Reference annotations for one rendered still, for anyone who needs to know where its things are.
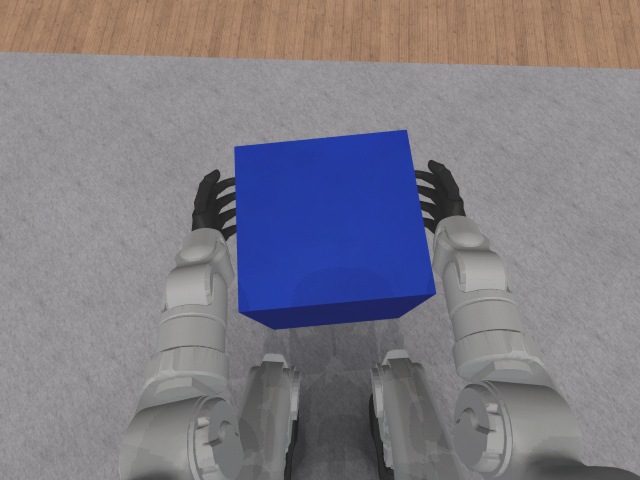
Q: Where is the right robot forearm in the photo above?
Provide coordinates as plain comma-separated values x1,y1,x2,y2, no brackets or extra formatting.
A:
432,216,582,446

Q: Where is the left robot hand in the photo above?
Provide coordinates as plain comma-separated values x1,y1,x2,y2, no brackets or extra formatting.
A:
191,169,236,241

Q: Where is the right robot upper arm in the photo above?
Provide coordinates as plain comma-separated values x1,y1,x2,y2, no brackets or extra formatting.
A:
453,380,640,480

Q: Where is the carton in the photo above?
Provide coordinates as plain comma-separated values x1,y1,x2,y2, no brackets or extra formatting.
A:
234,130,436,330

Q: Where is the left robot upper arm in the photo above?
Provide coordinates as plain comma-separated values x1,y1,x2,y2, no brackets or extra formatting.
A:
120,394,244,480

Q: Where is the robot right shin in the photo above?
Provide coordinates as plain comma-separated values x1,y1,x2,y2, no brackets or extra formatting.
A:
378,349,429,468

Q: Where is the right robot hand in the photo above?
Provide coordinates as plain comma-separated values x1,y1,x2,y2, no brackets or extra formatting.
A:
414,160,466,234

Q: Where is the robot right foot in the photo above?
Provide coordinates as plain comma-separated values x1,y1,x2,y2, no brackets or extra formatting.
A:
369,393,394,480

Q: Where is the left robot forearm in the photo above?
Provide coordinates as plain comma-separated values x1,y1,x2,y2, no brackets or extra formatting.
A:
119,228,235,480

